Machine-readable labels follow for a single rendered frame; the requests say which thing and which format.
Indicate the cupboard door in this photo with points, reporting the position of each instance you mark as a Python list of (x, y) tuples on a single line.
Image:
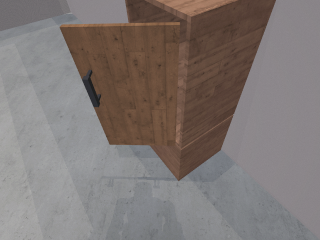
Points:
[(135, 70)]

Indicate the handle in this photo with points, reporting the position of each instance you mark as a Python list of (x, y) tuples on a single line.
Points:
[(95, 99)]

